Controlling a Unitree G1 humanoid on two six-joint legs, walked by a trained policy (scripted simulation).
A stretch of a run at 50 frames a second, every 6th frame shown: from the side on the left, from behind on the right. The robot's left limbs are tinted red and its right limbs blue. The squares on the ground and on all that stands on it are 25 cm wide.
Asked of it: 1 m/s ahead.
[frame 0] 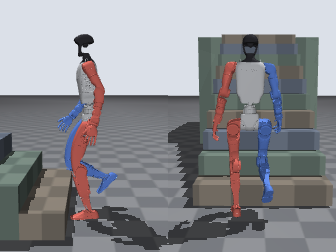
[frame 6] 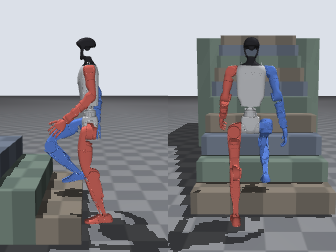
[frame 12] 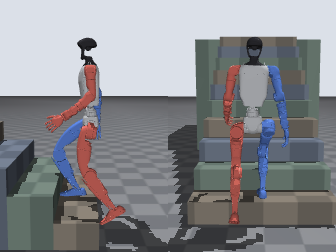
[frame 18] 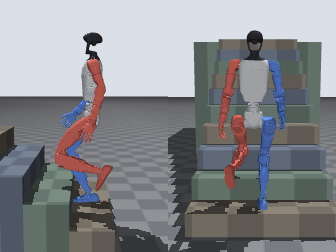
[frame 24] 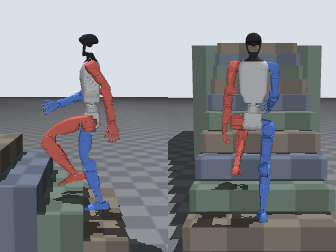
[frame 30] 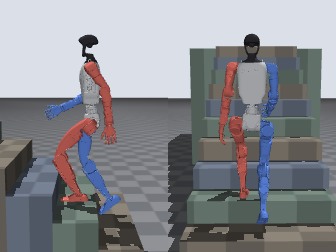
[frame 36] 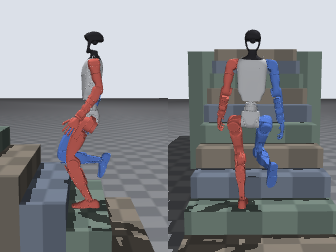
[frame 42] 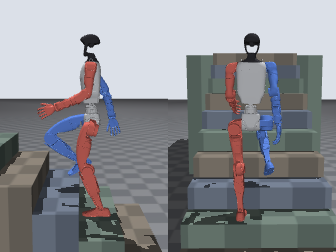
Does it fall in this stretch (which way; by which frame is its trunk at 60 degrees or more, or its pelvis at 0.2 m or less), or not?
no
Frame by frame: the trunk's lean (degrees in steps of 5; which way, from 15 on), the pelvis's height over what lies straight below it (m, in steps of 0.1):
0: 5, 0.8
6: 5, 0.8
12: 5, 0.6
18: 0, 0.7
24: 0, 0.8
30: 0, 0.7
36: 5, 0.7
42: 0, 0.8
